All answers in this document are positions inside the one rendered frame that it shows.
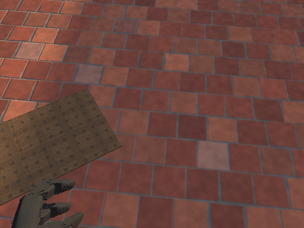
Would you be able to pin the left robot hand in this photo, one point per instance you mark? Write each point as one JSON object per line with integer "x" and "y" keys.
{"x": 33, "y": 211}

